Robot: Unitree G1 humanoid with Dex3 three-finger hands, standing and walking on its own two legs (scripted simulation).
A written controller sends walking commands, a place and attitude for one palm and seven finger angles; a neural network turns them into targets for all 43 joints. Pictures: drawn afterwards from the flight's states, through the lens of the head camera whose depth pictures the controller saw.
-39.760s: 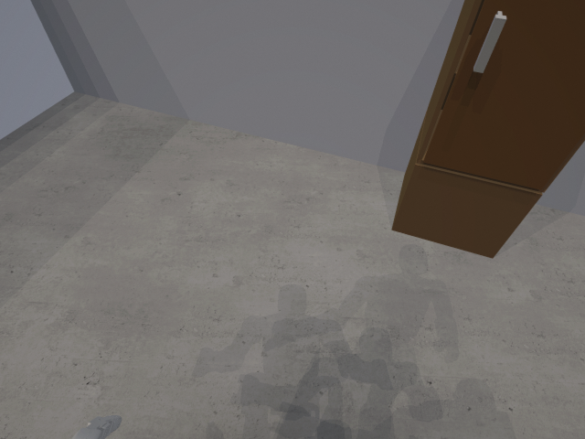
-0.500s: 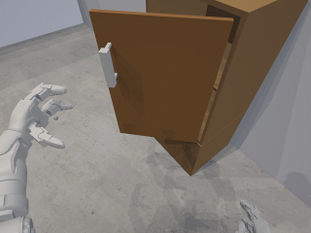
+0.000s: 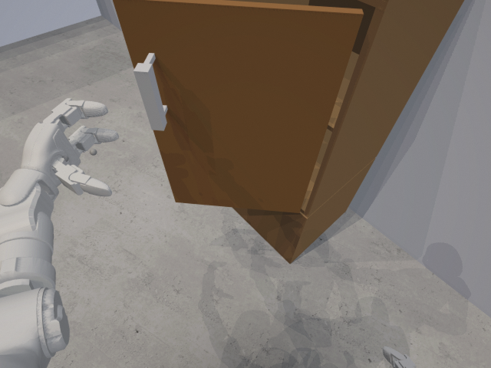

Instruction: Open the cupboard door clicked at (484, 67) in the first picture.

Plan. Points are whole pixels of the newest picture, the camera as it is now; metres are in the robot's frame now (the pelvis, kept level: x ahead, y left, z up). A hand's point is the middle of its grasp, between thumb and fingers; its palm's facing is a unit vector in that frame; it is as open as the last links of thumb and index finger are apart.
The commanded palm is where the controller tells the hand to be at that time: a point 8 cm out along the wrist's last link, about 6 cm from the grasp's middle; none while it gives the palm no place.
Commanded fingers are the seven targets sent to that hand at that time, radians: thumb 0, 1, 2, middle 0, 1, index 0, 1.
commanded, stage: move the hooked fingers beside the handle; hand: left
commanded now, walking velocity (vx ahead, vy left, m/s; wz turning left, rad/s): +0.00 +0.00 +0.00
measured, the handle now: (155, 92) +0.59 +0.18 +0.11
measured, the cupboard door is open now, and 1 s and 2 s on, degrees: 43 43 42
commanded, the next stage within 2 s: slide the fingers in behind the handle in 1.72 s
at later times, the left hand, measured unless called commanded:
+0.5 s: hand (108, 122) +0.48 +0.23 +0.13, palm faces -0.10 -0.99 +0.01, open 14.0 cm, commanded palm +0.47 +0.29 +0.12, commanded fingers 0.00 -0.50 0.30 -0.30 -1.20 -0.30 -1.20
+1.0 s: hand (109, 108) +0.53 +0.25 +0.12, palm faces -0.11 -0.99 +0.02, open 14.0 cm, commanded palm +0.51 +0.29 +0.11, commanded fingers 0.00 -0.50 0.30 -0.30 -1.20 -0.30 -1.20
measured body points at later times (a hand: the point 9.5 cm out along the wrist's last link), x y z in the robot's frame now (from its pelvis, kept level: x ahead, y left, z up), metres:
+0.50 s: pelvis +0.00 +0.00 -0.01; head +0.09 +0.01 +0.43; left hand +0.48 +0.29 +0.13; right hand +0.03 -0.27 -0.12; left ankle -0.02 +0.10 -0.72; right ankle +0.01 -0.11 -0.72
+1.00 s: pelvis +0.01 +0.01 -0.02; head +0.14 +0.03 +0.42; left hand +0.53 +0.30 +0.12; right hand -0.03 -0.26 -0.11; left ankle -0.02 +0.10 -0.72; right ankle +0.01 -0.11 -0.72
